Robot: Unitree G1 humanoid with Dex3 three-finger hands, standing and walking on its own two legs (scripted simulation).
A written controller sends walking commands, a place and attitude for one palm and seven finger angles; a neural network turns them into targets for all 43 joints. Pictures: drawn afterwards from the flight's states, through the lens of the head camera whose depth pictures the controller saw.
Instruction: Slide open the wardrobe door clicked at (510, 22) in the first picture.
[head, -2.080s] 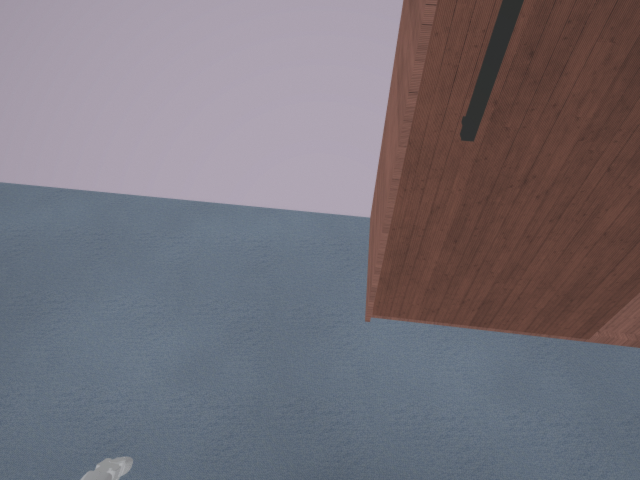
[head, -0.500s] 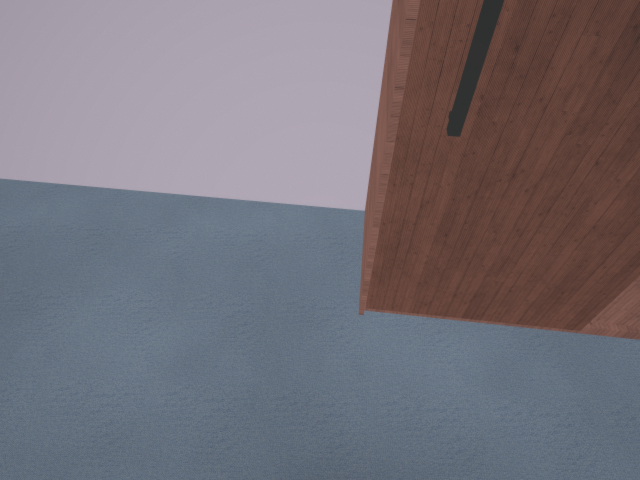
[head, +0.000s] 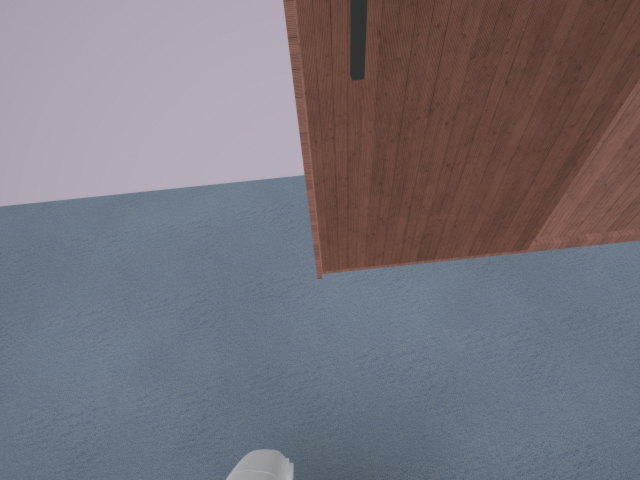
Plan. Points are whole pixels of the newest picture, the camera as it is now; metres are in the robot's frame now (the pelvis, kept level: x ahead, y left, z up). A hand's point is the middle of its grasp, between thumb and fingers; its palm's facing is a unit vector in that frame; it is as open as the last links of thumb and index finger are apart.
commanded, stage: turn to face it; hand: left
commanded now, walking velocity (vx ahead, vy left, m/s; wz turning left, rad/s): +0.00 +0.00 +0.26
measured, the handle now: out of the picture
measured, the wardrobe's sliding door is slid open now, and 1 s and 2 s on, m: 0.00 0.00 0.00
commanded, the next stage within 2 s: take the last steps up to it in 0.30 s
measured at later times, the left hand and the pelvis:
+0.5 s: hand out of the picture +0.02 +0.20 -0.17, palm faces +0.12 -0.98 -0.18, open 7.3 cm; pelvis +0.01 +0.02 +0.01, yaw +4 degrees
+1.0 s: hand out of the picture +0.06 +0.11 -0.16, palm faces +0.15 -0.98 -0.16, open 7.4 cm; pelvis +0.12 -0.05 +0.01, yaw +4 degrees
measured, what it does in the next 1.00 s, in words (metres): walks ahead: left foot, then right foot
